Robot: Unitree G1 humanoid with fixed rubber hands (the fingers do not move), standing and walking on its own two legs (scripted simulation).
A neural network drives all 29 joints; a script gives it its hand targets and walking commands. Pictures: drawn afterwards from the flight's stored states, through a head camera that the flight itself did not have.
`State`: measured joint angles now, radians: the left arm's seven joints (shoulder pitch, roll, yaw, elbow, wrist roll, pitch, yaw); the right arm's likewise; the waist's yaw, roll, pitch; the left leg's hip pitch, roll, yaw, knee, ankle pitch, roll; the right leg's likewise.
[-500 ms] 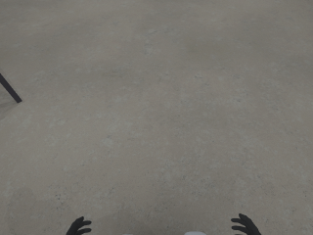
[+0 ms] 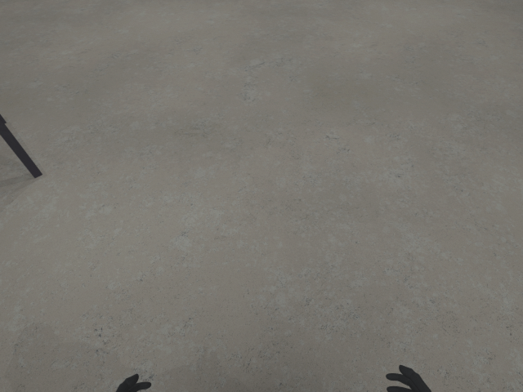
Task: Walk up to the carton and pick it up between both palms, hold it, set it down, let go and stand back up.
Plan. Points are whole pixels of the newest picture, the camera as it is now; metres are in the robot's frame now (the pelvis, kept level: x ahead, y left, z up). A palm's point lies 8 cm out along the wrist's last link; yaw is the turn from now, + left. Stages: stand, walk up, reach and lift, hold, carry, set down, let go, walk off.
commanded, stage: stand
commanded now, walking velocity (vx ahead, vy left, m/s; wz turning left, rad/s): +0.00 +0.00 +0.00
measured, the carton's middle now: out of the picture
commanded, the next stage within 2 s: walk up in 1.28 s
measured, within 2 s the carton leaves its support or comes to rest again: neither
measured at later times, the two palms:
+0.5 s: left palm out of the picture +0.05 +0.25 -0.12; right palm out of the picture +0.05 -0.23 -0.11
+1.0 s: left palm out of the picture +0.01 +0.25 -0.12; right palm out of the picture +0.04 -0.23 -0.12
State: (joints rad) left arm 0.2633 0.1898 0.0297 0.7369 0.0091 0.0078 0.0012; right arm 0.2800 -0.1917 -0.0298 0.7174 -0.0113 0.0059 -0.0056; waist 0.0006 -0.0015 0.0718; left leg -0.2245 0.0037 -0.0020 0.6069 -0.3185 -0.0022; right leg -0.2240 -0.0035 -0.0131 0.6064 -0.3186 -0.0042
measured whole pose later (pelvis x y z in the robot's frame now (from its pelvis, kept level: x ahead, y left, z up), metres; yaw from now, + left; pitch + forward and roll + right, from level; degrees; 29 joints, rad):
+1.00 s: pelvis -0.01 +0.01 +0.01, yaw +1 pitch -2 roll +0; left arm 0.34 0.20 0.01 0.89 0.01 0.00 0.01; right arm 0.33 -0.20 -0.02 0.84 -0.01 0.00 -0.01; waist 0.01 0.00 0.03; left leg -0.25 -0.01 -0.01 0.53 -0.25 0.01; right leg -0.24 -0.02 -0.02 0.52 -0.26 0.01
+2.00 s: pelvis +0.09 +0.16 -0.03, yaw +23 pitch -5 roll +3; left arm 0.24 0.31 0.07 0.89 0.01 -0.02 -0.01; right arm 0.29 -0.24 -0.04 0.83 -0.02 0.01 0.04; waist -0.04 -0.11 0.07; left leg -0.37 -0.01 0.08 0.80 -0.35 0.03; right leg -0.38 -0.13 -0.03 1.23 -0.55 -0.06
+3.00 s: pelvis +0.40 +0.54 -0.03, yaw +47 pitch -3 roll -1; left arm 0.35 0.21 0.02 0.64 0.06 -0.07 0.01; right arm 0.35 -0.28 -0.05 0.81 -0.05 0.02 0.05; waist -0.05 0.09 0.06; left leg -0.35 -0.02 -0.01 1.09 -0.56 0.02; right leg -0.44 -0.07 -0.13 0.82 -0.31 -0.02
